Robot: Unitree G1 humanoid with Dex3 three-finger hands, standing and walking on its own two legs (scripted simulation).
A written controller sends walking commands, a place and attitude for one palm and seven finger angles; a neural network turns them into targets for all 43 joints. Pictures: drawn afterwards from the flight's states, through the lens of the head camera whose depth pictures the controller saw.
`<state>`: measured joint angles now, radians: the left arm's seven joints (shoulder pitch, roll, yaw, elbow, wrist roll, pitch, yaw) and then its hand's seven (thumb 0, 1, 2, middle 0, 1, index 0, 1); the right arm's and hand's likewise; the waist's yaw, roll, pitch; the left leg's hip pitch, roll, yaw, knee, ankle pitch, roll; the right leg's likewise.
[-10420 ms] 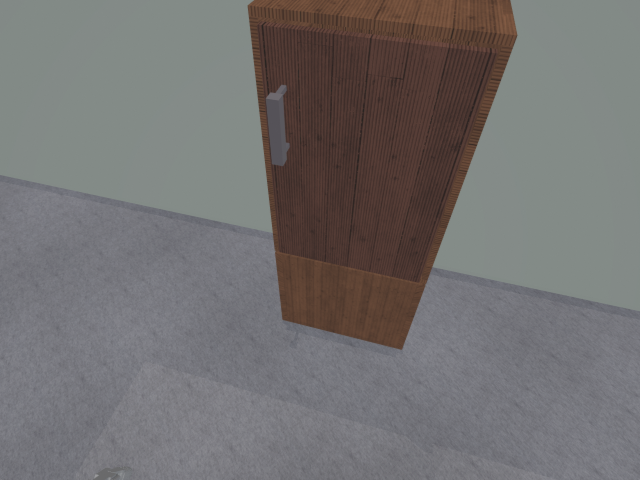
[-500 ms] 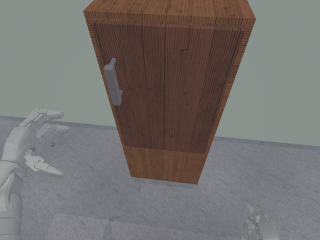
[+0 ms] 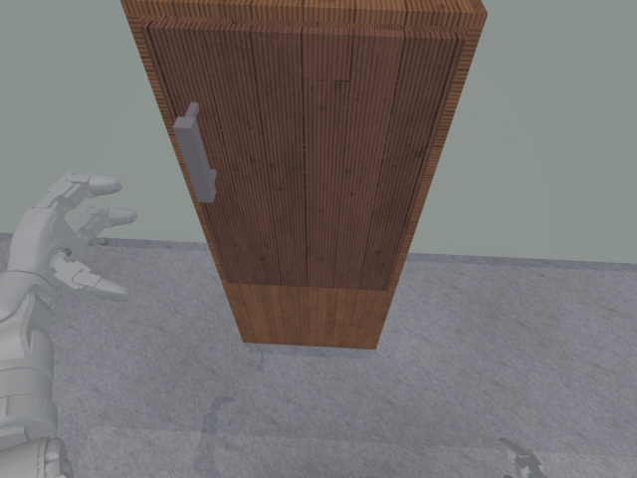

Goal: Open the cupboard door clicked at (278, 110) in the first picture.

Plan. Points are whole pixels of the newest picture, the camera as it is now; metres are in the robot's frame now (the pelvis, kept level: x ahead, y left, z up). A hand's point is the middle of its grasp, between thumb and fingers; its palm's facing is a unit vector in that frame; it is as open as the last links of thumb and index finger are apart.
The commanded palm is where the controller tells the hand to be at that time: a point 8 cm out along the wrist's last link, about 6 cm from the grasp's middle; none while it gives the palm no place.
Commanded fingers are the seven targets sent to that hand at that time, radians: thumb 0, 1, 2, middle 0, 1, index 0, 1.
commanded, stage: move the hooked fingers beside the handle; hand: left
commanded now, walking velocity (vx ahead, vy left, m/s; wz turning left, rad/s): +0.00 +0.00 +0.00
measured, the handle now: (200, 154) +0.54 +0.20 +0.09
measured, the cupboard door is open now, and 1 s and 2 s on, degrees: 0 0 0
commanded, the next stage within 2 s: none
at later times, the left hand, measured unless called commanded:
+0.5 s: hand (130, 201) +0.43 +0.26 +0.10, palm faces -0.03 -1.00 +0.00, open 14.0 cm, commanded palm +0.41 +0.31 +0.10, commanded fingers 0.00 -0.50 0.30 -0.30 -1.20 -0.30 -1.20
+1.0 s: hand (150, 166) +0.50 +0.26 +0.10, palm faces -0.05 -1.00 -0.01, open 14.0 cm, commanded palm +0.49 +0.30 +0.10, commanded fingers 0.00 -0.50 0.30 -0.30 -1.20 -0.30 -1.20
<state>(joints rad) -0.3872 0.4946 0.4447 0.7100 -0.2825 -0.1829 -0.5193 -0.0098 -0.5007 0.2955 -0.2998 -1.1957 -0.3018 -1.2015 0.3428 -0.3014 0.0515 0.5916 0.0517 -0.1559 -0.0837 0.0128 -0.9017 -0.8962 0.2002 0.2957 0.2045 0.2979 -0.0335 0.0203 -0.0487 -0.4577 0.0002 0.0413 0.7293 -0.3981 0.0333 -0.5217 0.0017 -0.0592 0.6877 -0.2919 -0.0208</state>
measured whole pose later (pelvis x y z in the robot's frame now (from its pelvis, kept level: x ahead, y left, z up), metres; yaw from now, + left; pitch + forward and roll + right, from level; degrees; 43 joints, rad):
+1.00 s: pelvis +0.01 +0.01 -0.01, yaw -1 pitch +17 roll -2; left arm -0.92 0.69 0.46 1.22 -0.12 -0.28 -0.48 -0.01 -0.50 0.30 -0.30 -1.20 -0.30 -1.20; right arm 0.43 -0.31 0.05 0.62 0.02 0.03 -0.05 0.01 -0.90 -0.90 0.20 0.30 0.20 0.30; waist -0.16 0.01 -0.06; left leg -0.70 0.01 0.04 0.83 -0.44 0.05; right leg -0.74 0.01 -0.06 0.74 -0.30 -0.01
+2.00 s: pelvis +0.01 +0.01 -0.02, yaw -1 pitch +18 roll -3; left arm -0.90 0.69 0.45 1.21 -0.14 -0.28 -0.49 -0.01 -0.50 0.30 -0.30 -1.20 -0.30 -1.20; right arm 0.44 -0.30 0.06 0.59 0.02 0.08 -0.04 0.01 -0.90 -0.90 0.20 0.30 0.20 0.30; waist -0.15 0.02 -0.07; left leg -0.72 0.02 0.04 0.87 -0.45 0.05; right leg -0.76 0.02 -0.06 0.76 -0.31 -0.01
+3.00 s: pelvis +0.02 +0.01 -0.02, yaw +1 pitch +17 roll -3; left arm -0.87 0.52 0.31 1.11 -0.18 -0.29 -0.30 -0.01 -0.50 0.30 -0.18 -1.15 -0.16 -1.16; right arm 0.40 -0.28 0.03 0.64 0.01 0.05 -0.01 0.00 -0.90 -0.90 0.20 0.30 0.20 0.30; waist -0.10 0.03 -0.09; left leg -0.69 0.00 0.00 0.86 -0.46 0.04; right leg -0.72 0.00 -0.10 0.76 -0.34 -0.01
